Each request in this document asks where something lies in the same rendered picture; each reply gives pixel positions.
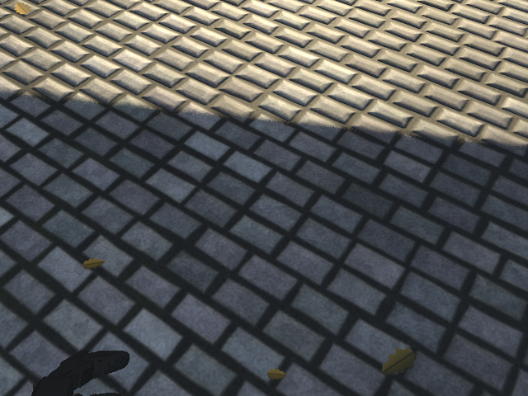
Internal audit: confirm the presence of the left robot hand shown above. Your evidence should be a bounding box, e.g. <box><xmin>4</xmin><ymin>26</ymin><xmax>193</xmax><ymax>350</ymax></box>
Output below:
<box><xmin>31</xmin><ymin>350</ymin><xmax>130</xmax><ymax>396</ymax></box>

